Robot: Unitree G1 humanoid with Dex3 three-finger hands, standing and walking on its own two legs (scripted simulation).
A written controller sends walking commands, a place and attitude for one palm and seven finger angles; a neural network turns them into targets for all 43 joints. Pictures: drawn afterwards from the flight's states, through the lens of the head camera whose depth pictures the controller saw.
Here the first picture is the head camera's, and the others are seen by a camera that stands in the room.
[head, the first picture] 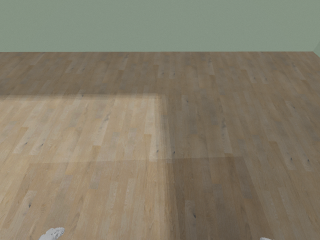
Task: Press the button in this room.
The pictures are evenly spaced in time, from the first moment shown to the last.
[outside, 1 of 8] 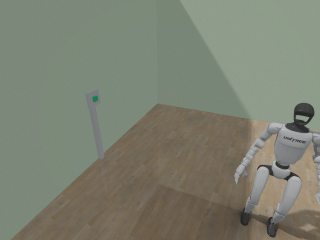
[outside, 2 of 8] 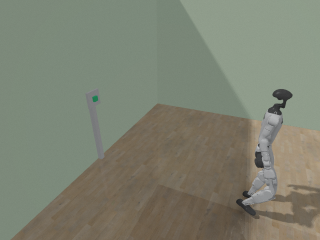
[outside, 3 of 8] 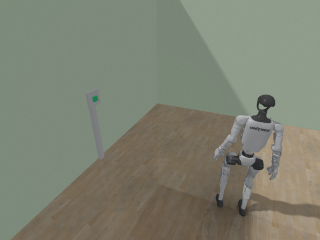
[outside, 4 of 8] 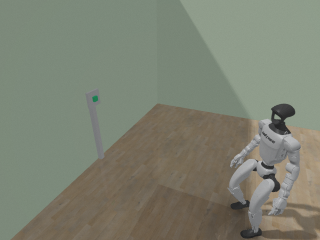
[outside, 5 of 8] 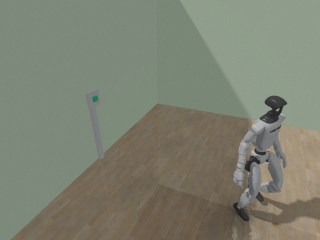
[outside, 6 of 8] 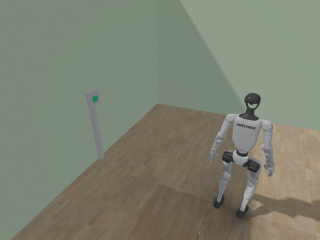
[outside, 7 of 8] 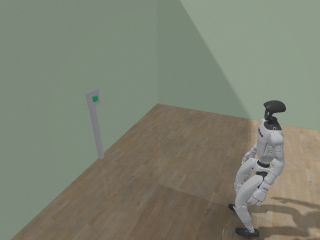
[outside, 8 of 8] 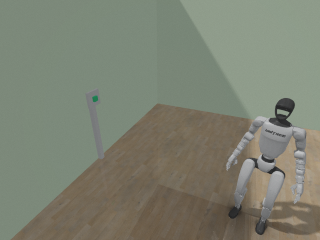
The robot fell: no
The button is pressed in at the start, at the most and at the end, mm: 0 0 0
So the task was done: no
